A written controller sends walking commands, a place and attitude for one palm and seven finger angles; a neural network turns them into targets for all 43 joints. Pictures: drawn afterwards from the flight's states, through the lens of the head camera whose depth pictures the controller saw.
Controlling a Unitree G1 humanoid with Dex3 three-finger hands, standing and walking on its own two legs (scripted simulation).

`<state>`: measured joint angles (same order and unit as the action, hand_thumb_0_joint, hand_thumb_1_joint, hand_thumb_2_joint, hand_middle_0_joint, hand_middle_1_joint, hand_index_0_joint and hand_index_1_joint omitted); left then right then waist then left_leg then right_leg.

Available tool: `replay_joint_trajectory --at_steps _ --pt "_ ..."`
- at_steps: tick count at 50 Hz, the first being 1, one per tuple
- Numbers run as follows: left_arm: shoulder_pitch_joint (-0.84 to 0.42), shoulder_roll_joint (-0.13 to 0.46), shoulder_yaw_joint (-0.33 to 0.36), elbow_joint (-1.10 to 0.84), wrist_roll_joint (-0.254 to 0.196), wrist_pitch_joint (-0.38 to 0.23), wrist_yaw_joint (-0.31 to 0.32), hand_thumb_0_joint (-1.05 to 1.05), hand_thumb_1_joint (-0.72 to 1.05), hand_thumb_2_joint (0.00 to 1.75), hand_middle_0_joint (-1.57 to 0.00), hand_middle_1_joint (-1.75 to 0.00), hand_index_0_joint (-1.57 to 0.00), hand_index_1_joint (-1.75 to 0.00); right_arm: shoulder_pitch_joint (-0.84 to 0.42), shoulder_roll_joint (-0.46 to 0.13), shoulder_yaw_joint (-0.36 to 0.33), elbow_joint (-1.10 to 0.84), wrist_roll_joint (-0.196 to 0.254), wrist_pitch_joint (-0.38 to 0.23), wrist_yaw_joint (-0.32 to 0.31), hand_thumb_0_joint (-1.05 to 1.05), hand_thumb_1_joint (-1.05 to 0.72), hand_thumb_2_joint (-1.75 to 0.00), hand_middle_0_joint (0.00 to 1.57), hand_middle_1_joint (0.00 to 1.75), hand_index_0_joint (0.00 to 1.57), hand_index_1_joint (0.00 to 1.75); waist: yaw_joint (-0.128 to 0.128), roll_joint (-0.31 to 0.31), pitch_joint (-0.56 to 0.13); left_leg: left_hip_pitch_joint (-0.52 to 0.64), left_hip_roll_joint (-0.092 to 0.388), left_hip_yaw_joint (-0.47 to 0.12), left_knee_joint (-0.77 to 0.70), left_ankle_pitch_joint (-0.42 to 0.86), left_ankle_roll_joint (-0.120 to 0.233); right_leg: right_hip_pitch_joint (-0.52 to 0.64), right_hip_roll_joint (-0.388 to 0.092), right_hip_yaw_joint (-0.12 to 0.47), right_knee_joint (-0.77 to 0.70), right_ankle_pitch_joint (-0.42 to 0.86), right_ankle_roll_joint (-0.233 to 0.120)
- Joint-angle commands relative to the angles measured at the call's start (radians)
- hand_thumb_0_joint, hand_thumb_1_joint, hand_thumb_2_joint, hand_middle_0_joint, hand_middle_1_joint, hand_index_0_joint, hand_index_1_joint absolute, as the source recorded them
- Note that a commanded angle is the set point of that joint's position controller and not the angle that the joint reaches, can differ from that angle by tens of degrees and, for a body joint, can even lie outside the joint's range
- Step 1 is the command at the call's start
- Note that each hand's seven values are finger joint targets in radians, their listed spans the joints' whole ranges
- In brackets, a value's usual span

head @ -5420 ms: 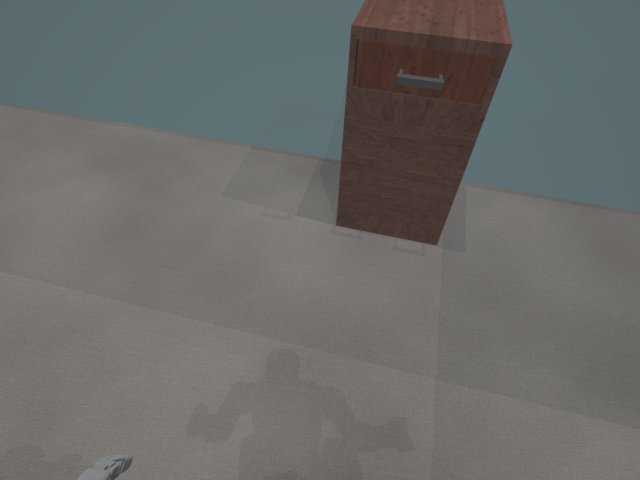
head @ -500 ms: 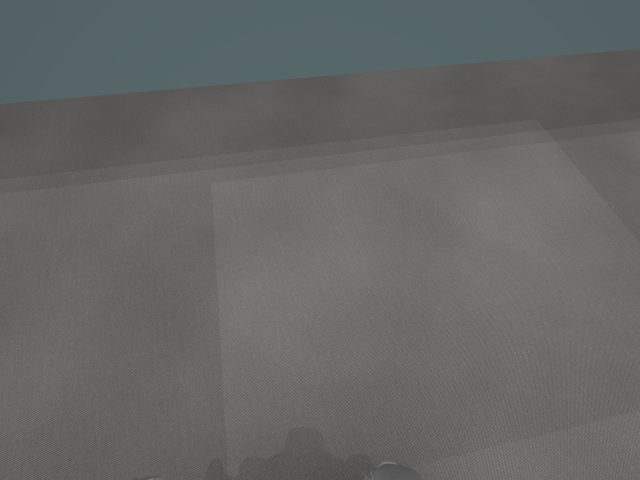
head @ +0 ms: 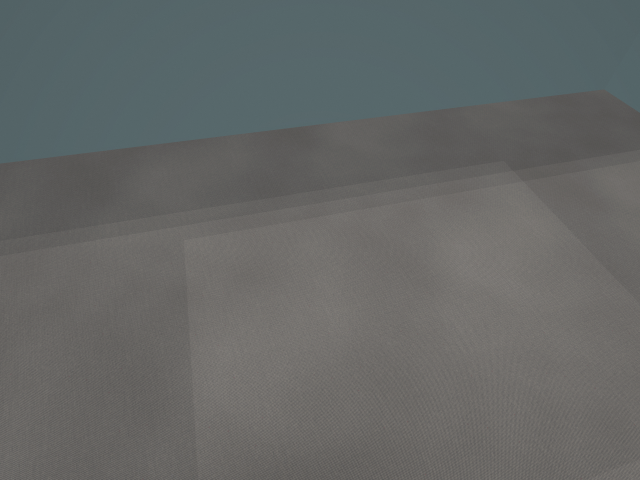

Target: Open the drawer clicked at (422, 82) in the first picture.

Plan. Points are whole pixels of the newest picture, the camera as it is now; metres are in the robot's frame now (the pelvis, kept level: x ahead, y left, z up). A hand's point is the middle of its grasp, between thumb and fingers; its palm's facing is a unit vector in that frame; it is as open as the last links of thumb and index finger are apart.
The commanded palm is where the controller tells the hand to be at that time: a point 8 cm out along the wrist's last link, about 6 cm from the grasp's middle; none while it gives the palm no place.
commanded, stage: turn to face it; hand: left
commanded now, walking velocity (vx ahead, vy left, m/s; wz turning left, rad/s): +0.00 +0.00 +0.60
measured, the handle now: out of the picture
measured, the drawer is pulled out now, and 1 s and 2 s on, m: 0.00 0.00 0.00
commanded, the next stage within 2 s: none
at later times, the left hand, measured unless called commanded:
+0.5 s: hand out of the picture +0.09 +0.20 -0.14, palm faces +0.25 -0.93 -0.26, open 7.4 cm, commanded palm none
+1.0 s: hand out of the picture -0.11 +0.15 -0.17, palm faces +0.59 -0.77 -0.25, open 7.4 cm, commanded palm none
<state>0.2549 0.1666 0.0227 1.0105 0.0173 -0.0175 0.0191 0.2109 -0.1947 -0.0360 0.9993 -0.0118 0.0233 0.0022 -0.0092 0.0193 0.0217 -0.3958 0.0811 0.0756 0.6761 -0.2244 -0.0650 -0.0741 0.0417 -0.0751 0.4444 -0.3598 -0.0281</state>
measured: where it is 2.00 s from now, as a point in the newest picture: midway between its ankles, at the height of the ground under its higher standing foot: outside the picture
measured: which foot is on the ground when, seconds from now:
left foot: up 0.00-0.00, down 0.02-0.54, up 0.56-0.98, down 1.00-1.00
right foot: down 0.00-0.04, up 0.06-0.52, down 0.54-1.00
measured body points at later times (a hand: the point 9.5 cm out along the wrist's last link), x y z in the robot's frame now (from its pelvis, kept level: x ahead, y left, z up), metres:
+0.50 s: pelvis +0.01 -0.03 +0.00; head +0.05 -0.03 +0.45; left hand +0.08 +0.25 -0.12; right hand +0.10 -0.27 -0.15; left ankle +0.05 +0.10 -0.73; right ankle +0.04 -0.16 -0.71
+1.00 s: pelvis -0.01 -0.03 +0.00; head +0.03 +0.00 +0.44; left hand -0.14 +0.19 -0.15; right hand +0.24 -0.19 -0.13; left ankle -0.08 +0.05 -0.73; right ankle +0.04 -0.16 -0.73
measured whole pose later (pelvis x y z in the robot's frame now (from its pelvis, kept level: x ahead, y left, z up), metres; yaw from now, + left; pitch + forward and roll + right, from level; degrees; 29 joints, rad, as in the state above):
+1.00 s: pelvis -0.01 -0.03 +0.00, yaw +35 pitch +1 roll +0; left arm 0.28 0.23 0.05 0.92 0.02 0.03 0.01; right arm 0.11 -0.26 -0.07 0.90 -0.01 0.07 0.03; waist 0.03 -0.02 0.09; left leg -0.30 0.04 0.10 0.63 -0.33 -0.06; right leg -0.24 -0.19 -0.29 0.61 -0.35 0.04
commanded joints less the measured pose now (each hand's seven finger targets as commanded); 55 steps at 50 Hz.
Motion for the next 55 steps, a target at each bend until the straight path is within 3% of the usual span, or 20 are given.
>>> replay_joint_trajectory --at_steps 1,2,3,5,10,19,24,25,26,27,28,29,32,39,47,49,50,51,52,55 --pt "0.061 0.139 0.048 -0.037 -0.012 0.001 0.023 0.0 0.9 0.9 -0.2 -0.3 -0.2 -0.3 0.126 -0.153 -0.029 -0.027 -0.014 -0.032 -0.005 0.0 -0.9 -0.9 0.2 0.3 0.2 0.3 -0.026 0.103 -0.072 0.277 0.096 -0.157 -0.201 0.497 0.096 -0.137 -0.185 -0.003 0.271 0.435 0.014" --pt "0.096 0.095 0.041 -0.051 -0.023 0.004 0.024 0.0 0.9 0.9 -0.2 -0.3 -0.2 -0.3 0.168 -0.215 -0.041 -0.025 -0.015 -0.031 -0.007 0.0 -0.9 -0.9 0.2 0.3 0.2 0.3 -0.019 0.297 -0.109 0.378 0.287 -0.379 -0.231 0.883 0.223 -0.295 -0.082 -0.045 0.462 -0.104 0.068" --pt "0.065 0.109 0.036 -0.061 -0.015 0.012 0.027 0.0 0.9 0.9 -0.2 -0.3 -0.2 -0.3 0.175 -0.211 -0.037 -0.014 -0.008 -0.022 -0.02 0.0 -0.9 -0.9 0.2 0.3 0.2 0.3 -0.024 0.283 -0.108 0.34 0.331 -0.448 -0.297 0.859 0.298 -0.329 -0.069 0.038 0.622 -0.321 0.077" --pt "-0.029 0.127 0.051 -0.072 -0.005 0.023 0.021 0.0 0.9 0.9 -0.2 -0.3 -0.2 -0.3 0.121 -0.168 -0.036 -0.031 -0.007 -0.02 -0.027 0.0 -0.9 -0.9 0.2 0.3 0.2 0.3 -0.028 0.184 -0.038 0.236 0.267 -0.412 -0.339 0.557 0.283 -0.393 -0.113 0.084 0.704 -0.229 0.072" --pt "-0.044 0.099 0.061 -0.088 -0.003 0.034 0.003 0.0 0.9 0.9 -0.2 -0.3 -0.2 -0.3 0.058 -0.167 -0.048 -0.073 -0.009 -0.024 -0.023 0.0 -0.9 -0.9 0.2 0.3 0.2 0.3 -0.008 0.073 -0.098 0.232 0.163 -0.317 -0.36 0.335 0.233 -0.4 -0.11 0.081 0.639 -0.069 0.092" --pt "-0.132 0.105 0.067 -0.156 -0.005 0.042 0.007 0.0 0.9 0.9 -0.2 -0.3 -0.2 -0.3 0.066 -0.203 -0.082 -0.098 -0.015 -0.005 -0.01 0.0 -0.9 -0.9 0.2 0.3 0.2 0.3 -0.034 0.151 -0.078 0.181 0.13 -0.435 -0.362 0.189 0.239 -0.366 -0.076 0.08 0.436 -0.083 0.104" --pt "-0.021 0.128 0.069 -0.153 -0.014 0.032 0.013 0.0 0.9 0.9 -0.2 -0.3 -0.2 -0.3 -0.007 -0.218 -0.098 -0.137 -0.013 0.01 -0.002 0.0 -0.9 -0.9 0.2 0.3 0.2 0.3 0.02 0.153 -0.096 0.051 0.063 -0.463 -0.296 0.147 0.191 -0.117 -0.035 0.062 0.096 0.039 0.086" --pt "0.029 0.155 0.078 -0.146 -0.012 0.027 0.016 0.0 0.9 0.9 -0.2 -0.3 -0.2 -0.3 -0.02 -0.199 -0.097 -0.15 -0.008 0.013 0.001 0.0 -0.9 -0.9 0.2 0.3 0.2 0.3 0.046 0.106 -0.107 -0.047 0.018 -0.427 -0.246 0.04 0.144 0.016 -0.072 0.072 -0.054 0.107 0.076" --pt "0.048 0.245 0.094 -0.153 0.006 0.016 0.024 0.0 0.9 0.9 -0.2 -0.3 -0.2 -0.3 0.004 -0.123 -0.09 -0.162 0.002 0.017 0.007 0.0 -0.9 -0.9 0.2 0.3 0.2 0.3 0.055 -0.153 -0.107 -0.241 -0.097 -0.285 -0.023 -0.182 0.062 0.146 -0.307 0.299 -0.223 -0.033 0.007" --pt "0.003 0.316 0.096 -0.18 0.01 0.02 0.026 0.0 0.9 0.9 -0.2 -0.3 -0.2 -0.3 -0.006 -0.103 -0.085 -0.185 -0.008 0.014 0.003 0.0 -0.9 -0.9 0.2 0.3 0.2 0.3 0.053 -0.357 -0.054 -0.331 -0.17 -0.133 0.242 -0.341 0.008 0.022 -0.538 0.527 -0.273 -0.045 -0.081" --pt "-0.062 0.286 0.083 -0.203 0.003 0.024 0.028 0.0 0.9 0.9 -0.2 -0.3 -0.2 -0.3 -0.022 -0.157 -0.095 -0.182 -0.018 0.018 0.007 0.0 -0.9 -0.9 0.2 0.3 0.2 0.3 0.029 -0.232 -0.013 -0.259 -0.106 -0.175 0.39 -0.312 0.025 -0.15 -0.531 0.437 -0.266 -0.053 -0.102" --pt "-0.134 0.235 0.081 -0.218 0.002 0.017 0.031 0.0 0.9 0.9 -0.2 -0.3 -0.2 -0.3 0.003 -0.153 -0.098 -0.167 -0.019 0.031 0.013 0.0 -0.9 -0.9 0.2 0.3 0.2 0.3 -0.015 -0.207 0.012 -0.232 -0.088 -0.175 0.457 -0.248 0.026 -0.203 -0.469 0.361 -0.267 -0.053 -0.082" --pt "-0.16 0.176 0.055 -0.219 -0.001 0.007 0.018 0.0 0.9 0.9 -0.2 -0.3 -0.2 -0.3 0.043 -0.133 -0.087 -0.124 -0.018 0.039 0.027 0.0 -0.9 -0.9 0.2 0.3 0.2 0.3 -0.042 -0.184 0.054 -0.229 -0.061 -0.099 0.567 -0.116 -0.007 -0.171 -0.336 0.122 -0.168 0.229 -0.048" --pt "0.025 0.213 0.061 -0.161 0.008 0.006 0.019 0.0 0.9 0.9 -0.2 -0.3 -0.2 -0.3 -0.104 -0.128 -0.069 -0.165 -0.009 0.042 0.029 0.0 -0.9 -0.9 0.2 0.3 0.2 0.3 0.045 -0.198 0.012 -0.21 -0.034 -0.04 0.394 -0.177 -0.033 0.008 -0.393 0.056 -0.103 0.485 -0.086" --pt "0.029 0.272 0.082 -0.145 0.013 0.022 0.013 0.0 0.9 0.9 -0.2 -0.3 -0.2 -0.3 -0.108 -0.12 -0.045 -0.178 0.002 0.016 0.028 0.0 -0.9 -0.9 0.2 0.3 0.2 0.3 0.047 -0.267 -0.081 0.016 -0.055 0.052 -0.024 -0.175 0.011 0.049 -0.42 -0.039 0.04 0.632 -0.067" --pt "0.017 0.259 0.082 -0.144 0.0 0.026 0.009 0.0 0.9 0.9 -0.2 -0.3 -0.2 -0.3 -0.013 -0.175 -0.059 -0.158 -0.003 0.001 0.027 0.0 -0.9 -0.9 0.2 0.3 0.2 0.3 -0.011 -0.14 -0.144 0.26 -0.04 0.016 -0.284 0.077 0.035 -0.063 -0.384 -0.102 0.249 0.545 0.01" --pt "0.018 0.207 0.076 -0.179 -0.01 0.03 0.001 0.0 0.9 0.9 -0.2 -0.3 -0.2 -0.3 0.057 -0.294 -0.089 -0.151 -0.009 -0.011 0.019 0.0 -0.9 -0.9 0.2 0.3 0.2 0.3 -0.055 0.152 -0.196 0.488 0.186 -0.274 -0.311 0.403 0.133 -0.346 -0.259 -0.139 0.477 0.123 0.094" --pt "-0.044 0.158 0.053 -0.221 -0.005 0.035 0.0 0.0 0.9 0.9 -0.2 -0.3 -0.2 -0.3 0.125 -0.366 -0.105 -0.13 0.003 -0.008 0.009 0.0 -0.9 -0.9 0.2 0.3 0.2 0.3 -0.087 0.3 -0.206 0.542 0.358 -0.461 -0.278 0.858 0.258 -0.544 -0.174 -0.057 0.642 -0.33 0.134" --pt "-0.071 0.188 0.059 -0.225 0.0 0.046 0.005 0.0 0.9 0.9 -0.2 -0.3 -0.2 -0.3 0.133 -0.346 -0.099 -0.114 0.002 0.0 0.007 0.0 -0.9 -0.9 0.2 0.3 0.2 0.3 -0.082 0.181 -0.189 0.491 0.365 -0.357 -0.251 0.796 0.297 -0.535 -0.197 0.013 0.717 -0.296 0.117" --pt "-0.093 0.185 0.068 -0.184 0.0 0.05 -0.002 0.0 0.9 0.9 -0.2 -0.3 -0.2 -0.3 -0.023 -0.257 -0.073 -0.154 -0.005 -0.008 -0.011 0.0 -0.9 -0.9 0.2 0.3 0.2 0.3 -0.031 0.168 -0.061 0.307 0.201 -0.271 -0.292 0.578 0.222 -0.525 -0.191 0.061 0.764 -0.099 0.128"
